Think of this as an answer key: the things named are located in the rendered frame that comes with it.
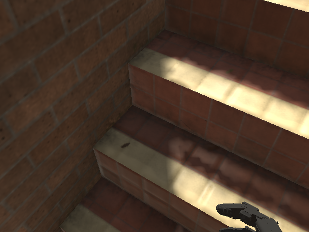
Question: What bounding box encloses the robot right hand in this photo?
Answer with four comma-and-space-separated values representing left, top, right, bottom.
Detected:
216, 202, 282, 232

